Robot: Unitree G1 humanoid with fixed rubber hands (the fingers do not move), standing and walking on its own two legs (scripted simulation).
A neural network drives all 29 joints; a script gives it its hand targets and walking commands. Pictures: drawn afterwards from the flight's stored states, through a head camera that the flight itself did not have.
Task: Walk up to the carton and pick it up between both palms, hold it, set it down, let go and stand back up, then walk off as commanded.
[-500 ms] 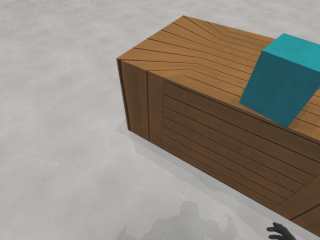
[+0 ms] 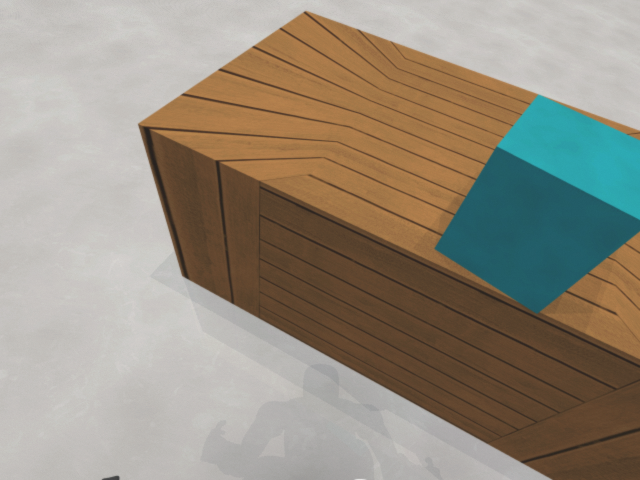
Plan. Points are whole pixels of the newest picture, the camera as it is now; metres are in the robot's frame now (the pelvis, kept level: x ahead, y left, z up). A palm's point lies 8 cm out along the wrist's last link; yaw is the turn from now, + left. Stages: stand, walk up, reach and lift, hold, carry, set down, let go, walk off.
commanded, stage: walk up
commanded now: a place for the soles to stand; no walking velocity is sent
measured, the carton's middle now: (537, 206) +0.58 -0.36 +0.02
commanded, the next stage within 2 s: none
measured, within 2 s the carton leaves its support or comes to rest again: neither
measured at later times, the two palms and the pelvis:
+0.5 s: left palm (143, 376) +0.27 +0.25 -0.11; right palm out of the picture +0.12 -0.34 -0.03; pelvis +0.16 -0.02 +0.02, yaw -8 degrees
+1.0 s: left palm (239, 318) +0.37 +0.13 -0.11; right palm out of the picture +0.24 -0.47 -0.07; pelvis +0.22 -0.13 +0.00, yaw -16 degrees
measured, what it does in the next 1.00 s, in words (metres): walks ahead, turning right: left foot, then right foot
